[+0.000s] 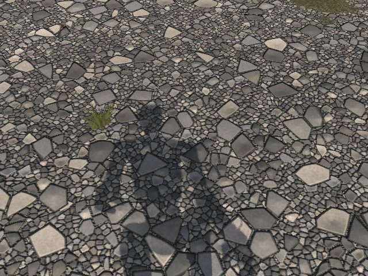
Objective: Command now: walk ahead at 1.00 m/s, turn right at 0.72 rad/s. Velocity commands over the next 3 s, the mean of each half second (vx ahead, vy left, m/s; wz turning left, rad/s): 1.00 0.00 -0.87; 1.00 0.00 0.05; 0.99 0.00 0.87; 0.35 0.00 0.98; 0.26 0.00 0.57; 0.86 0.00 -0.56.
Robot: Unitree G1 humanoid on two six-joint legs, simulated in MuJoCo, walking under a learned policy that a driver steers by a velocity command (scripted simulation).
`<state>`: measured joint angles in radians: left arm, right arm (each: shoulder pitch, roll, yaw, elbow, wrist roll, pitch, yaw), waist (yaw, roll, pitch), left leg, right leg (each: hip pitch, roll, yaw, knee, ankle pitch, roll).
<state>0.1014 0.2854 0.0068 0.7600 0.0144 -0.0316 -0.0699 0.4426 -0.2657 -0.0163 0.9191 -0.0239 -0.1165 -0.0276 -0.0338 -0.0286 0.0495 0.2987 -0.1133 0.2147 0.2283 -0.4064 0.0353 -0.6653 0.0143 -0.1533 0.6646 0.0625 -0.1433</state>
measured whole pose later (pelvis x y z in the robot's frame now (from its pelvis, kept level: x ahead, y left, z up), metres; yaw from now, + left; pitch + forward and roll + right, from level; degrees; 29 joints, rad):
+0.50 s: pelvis +0.49 -0.01 +0.01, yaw -27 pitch +3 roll +1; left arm 0.38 0.38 0.09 0.81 0.00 -0.05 -0.01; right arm 0.07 -0.28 0.01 0.62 -0.06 -0.09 -0.02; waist 0.09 -0.03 0.03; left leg -0.49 0.03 -0.01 0.62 -0.18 -0.04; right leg -0.20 0.13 0.16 1.12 -0.44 -0.12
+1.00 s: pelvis +0.89 -0.22 +0.02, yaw -23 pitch +2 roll -1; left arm 0.25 0.27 0.02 0.77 0.05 -0.08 0.00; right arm 0.36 -0.29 -0.04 0.85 -0.01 -0.04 0.03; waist -0.03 0.03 0.00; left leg -0.48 0.06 -0.02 1.26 -0.27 0.09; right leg -0.25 0.00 -0.11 0.52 -0.30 -0.03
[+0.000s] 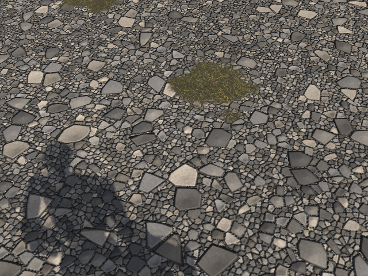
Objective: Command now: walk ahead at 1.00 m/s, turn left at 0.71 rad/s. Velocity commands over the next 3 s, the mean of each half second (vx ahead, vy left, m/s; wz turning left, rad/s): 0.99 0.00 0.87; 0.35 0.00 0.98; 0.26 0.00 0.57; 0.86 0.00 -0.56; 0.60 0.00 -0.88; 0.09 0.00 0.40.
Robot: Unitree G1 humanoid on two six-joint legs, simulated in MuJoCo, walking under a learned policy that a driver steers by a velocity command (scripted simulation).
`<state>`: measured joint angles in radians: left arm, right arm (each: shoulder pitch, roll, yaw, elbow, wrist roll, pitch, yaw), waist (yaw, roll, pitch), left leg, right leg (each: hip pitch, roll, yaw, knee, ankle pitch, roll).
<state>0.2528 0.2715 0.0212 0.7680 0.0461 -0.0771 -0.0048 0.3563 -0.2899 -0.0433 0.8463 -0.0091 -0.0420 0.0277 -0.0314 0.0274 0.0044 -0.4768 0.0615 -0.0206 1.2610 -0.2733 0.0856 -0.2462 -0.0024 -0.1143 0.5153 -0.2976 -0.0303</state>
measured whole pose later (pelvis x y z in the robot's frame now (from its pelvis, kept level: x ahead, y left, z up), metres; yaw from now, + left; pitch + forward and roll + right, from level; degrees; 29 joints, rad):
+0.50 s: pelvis +0.46 +0.10 +0.00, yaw +27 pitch +0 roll +1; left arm 0.06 0.23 -0.03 0.61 0.06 -0.06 -0.01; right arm 0.44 -0.31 -0.07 0.84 0.00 -0.03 0.01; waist -0.05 0.00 0.05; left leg -0.13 -0.23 -0.08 0.42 -0.27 0.19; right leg -0.68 -0.15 0.10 1.08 -0.28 0.07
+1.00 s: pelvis +0.73 +0.17 +0.00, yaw +58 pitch +0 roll -3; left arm 0.11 0.31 0.08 0.73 0.01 -0.03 0.03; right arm 0.09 -0.36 -0.09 0.56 0.03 0.07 -0.01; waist 0.03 0.00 0.13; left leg -0.62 0.10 0.01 0.97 -0.27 -0.05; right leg -0.26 -0.03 -0.22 0.39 -0.12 -0.03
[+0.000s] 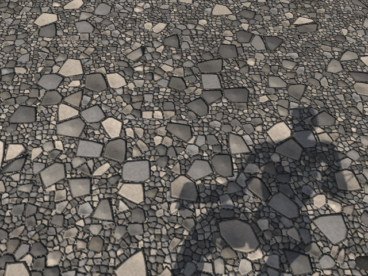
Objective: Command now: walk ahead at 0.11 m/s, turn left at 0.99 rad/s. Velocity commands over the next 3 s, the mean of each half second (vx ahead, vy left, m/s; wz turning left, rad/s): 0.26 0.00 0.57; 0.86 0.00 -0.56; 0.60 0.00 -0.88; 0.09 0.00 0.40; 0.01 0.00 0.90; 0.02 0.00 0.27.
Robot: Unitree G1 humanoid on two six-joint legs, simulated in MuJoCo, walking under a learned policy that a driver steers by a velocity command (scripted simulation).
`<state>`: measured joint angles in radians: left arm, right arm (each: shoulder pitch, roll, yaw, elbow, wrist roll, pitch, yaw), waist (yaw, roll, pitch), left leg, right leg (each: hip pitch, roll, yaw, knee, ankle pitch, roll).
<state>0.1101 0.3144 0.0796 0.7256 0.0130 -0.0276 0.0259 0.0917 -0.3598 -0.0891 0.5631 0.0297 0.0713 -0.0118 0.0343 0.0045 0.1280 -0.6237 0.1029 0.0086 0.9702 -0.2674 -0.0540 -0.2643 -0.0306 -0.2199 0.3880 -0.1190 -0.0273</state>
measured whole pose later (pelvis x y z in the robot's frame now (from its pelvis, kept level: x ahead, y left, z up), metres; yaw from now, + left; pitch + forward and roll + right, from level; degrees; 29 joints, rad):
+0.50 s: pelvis +0.12 +0.02 +0.01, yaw +15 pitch +2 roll -1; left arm 0.16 0.30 0.06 0.76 0.02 -0.01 -0.05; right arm 0.28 -0.28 -0.05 0.66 -0.03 -0.02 0.02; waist -0.02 -0.01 -0.06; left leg -0.21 -0.02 -0.04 0.41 -0.25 0.04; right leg -0.42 -0.05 -0.04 0.68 -0.28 0.02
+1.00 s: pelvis +0.41 +0.05 -0.02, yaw -5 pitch +5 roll +1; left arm 0.56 0.29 0.08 0.89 0.00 -0.05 -0.01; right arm -0.03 -0.27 0.01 0.56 -0.04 -0.07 0.02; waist 0.14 0.00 0.01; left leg -0.53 -0.01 -0.02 0.53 -0.14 -0.01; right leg 0.05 0.07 0.27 0.45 -0.50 -0.08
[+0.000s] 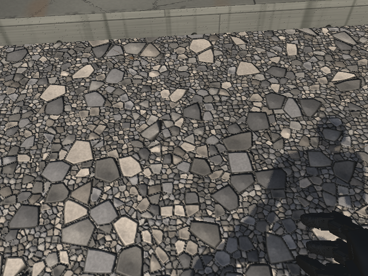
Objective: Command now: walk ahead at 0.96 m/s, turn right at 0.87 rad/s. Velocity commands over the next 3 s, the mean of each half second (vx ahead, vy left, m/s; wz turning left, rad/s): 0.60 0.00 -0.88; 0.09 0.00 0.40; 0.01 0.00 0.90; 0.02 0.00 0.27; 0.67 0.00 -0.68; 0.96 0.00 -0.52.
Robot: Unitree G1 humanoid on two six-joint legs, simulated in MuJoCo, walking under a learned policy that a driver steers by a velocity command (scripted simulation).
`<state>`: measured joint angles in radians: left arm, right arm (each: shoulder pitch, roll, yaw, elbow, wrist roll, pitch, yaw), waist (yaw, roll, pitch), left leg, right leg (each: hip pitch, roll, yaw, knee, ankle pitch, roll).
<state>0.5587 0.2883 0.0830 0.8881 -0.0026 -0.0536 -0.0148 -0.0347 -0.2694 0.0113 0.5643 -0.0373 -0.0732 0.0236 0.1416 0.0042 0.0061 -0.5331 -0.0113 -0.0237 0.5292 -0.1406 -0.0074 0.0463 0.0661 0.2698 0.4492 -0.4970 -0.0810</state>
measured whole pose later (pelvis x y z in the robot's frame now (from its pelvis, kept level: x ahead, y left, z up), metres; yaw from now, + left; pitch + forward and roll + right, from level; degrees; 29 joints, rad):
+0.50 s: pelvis +0.35 -0.04 -0.01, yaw -26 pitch +1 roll +0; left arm 0.10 0.35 0.06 0.61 0.00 -0.01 -0.04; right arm 0.18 -0.30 -0.03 0.69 0.02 -0.07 -0.02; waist -0.02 -0.01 0.14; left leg -0.38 0.01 -0.06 1.41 -0.51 -0.07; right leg -0.53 0.14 -0.03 0.65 -0.15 -0.15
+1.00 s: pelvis +0.51 +0.00 +0.01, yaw -9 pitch +3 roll -2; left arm 0.07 0.30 0.07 0.71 0.02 0.02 0.03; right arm 0.21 -0.32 -0.08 0.63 0.00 0.00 0.01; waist -0.02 -0.03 0.05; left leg -0.38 0.00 0.01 0.62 -0.30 0.05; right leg -0.41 -0.02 -0.04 0.95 -0.52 0.04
